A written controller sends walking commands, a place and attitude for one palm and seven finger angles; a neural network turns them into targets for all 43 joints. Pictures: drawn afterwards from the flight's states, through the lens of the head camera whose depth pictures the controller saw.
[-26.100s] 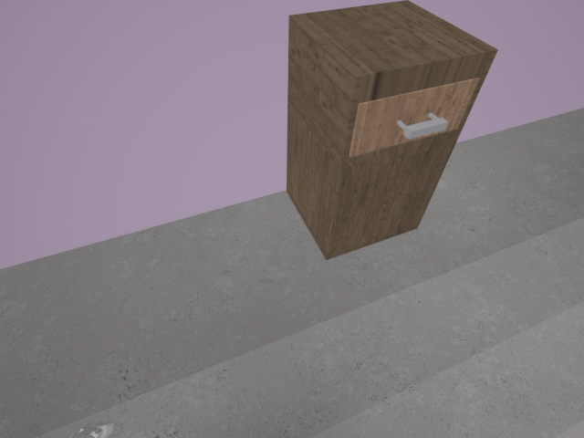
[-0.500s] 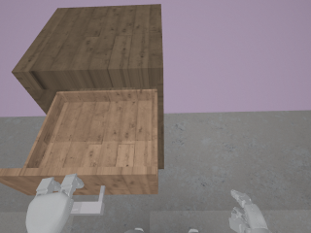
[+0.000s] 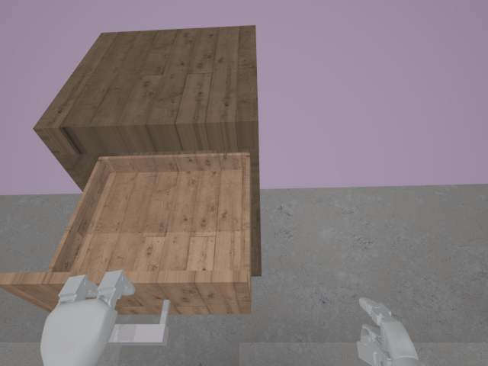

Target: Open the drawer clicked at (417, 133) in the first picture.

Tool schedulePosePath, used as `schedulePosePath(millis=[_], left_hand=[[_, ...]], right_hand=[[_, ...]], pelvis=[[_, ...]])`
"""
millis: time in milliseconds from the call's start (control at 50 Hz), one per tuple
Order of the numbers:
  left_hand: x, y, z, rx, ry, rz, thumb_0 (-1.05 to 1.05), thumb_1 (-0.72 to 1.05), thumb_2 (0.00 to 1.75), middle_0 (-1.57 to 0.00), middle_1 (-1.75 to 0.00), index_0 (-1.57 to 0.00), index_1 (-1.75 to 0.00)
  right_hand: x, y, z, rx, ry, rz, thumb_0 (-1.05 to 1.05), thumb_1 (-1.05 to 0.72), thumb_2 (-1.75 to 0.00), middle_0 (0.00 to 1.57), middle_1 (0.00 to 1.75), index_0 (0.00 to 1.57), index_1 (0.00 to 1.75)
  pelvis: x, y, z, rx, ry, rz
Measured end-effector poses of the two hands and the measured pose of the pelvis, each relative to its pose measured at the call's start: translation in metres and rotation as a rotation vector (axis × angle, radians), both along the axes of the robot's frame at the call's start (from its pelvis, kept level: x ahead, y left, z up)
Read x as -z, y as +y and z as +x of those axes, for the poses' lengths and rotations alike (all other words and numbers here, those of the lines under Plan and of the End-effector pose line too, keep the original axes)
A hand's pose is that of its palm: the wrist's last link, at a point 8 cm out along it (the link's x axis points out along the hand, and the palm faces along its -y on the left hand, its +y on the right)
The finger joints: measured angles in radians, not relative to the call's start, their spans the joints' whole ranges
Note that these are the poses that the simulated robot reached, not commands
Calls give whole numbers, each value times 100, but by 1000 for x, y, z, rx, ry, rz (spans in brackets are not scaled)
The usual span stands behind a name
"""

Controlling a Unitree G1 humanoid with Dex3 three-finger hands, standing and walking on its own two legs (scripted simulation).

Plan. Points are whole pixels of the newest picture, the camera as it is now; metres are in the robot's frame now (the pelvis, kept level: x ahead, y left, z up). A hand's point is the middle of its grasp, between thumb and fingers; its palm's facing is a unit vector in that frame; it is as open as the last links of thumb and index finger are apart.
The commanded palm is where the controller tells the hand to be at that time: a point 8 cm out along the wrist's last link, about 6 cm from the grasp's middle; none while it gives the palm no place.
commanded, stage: lift the hand off the handle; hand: left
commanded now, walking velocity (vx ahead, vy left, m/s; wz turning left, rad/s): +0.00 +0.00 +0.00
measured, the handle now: (131, 320) +0.20 +0.24 -0.08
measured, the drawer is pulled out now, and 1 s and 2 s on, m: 0.30 0.30 0.30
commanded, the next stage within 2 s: draw the hand back to the body in 0.84 s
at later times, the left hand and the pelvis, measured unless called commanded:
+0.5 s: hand (94, 322) +0.17 +0.23 +0.05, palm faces +0.02 -0.09 -1.00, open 13.8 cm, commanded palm +0.15 +0.23 +0.10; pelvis +0.00 -0.01 +0.02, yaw +0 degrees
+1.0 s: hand (87, 316) +0.17 +0.24 +0.06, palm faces +0.01 -0.13 -0.99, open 13.8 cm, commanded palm +0.14 +0.23 +0.13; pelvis +0.00 +0.00 +0.03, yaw +0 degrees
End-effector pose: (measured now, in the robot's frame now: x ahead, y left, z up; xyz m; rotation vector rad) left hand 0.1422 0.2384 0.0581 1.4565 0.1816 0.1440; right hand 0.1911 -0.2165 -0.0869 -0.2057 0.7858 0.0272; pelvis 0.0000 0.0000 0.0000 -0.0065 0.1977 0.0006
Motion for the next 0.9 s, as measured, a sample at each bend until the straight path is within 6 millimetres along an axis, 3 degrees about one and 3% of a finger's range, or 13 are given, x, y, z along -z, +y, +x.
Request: schedulePosePath(millis=[380,680,900], left_hand=[[-33,-10,5,12,-28,0,0,-49,30,-32,-120,-32,-120],[-57,-4,3,-6,-29,0,0,-49,30,-32,-120,-32,-120],[-63,3,5,-4,-34,5,0,-49,30,-32,-121,-32,-120]], right_hand=[[-14,-7,5,1,-24,24,1,-91,-90,20,30,20,30],[-22,-13,10,6,-30,19,1,-91,-90,20,30,20,30],[-26,-4,12,-2,-29,24,1,-91,-90,20,30,20,30]], pelvis=[[-13,-9,2,8,-48,11],[-22,-12,4,6,-79,10],[-25,-8,4,5,-89,7]])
